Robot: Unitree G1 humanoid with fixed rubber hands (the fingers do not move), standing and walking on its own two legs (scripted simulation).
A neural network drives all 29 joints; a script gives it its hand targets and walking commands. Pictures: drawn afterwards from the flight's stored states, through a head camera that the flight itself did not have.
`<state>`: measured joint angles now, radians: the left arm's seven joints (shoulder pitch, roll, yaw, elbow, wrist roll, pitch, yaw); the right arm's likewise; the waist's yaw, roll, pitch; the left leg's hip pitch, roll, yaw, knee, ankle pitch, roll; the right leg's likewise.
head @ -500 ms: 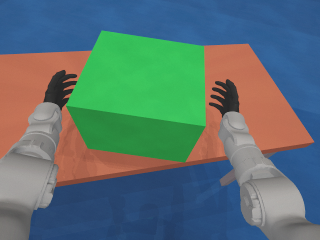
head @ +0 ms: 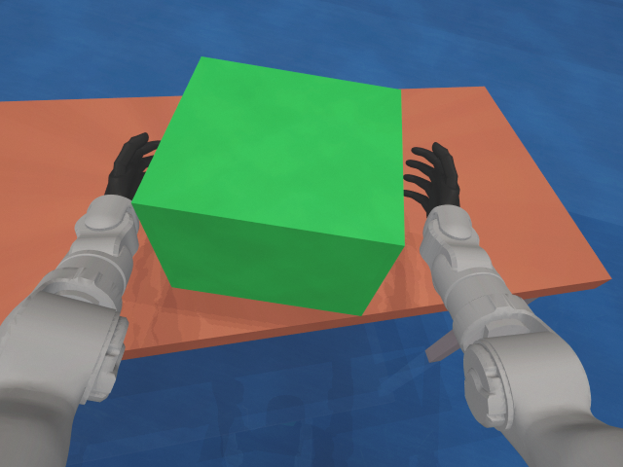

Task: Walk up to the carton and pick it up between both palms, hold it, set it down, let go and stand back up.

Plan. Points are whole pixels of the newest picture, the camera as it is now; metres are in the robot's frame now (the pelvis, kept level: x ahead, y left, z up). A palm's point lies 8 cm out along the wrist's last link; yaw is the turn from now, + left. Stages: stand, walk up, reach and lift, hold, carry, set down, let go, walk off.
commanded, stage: reach and lift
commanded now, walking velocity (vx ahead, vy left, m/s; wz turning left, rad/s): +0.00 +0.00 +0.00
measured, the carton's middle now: (283, 190) +0.51 +0.00 +0.01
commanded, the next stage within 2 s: none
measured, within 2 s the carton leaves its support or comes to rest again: leaves its support in 1.38 s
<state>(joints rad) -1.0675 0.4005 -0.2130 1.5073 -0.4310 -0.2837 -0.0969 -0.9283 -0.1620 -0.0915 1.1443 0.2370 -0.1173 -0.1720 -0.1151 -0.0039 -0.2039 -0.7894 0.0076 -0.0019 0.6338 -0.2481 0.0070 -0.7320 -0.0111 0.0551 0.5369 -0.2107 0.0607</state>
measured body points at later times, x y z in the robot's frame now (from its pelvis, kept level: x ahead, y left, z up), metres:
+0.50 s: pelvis +0.00 +0.00 +0.00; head +0.11 +0.03 +0.44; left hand +0.49 +0.20 +0.05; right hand +0.45 -0.19 +0.06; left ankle +0.01 +0.10 -0.72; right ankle +0.01 -0.16 -0.72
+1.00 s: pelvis +0.00 +0.00 +0.00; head +0.11 +0.03 +0.44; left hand +0.49 +0.19 +0.05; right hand +0.45 -0.19 +0.06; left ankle +0.01 +0.10 -0.72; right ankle +0.01 -0.16 -0.72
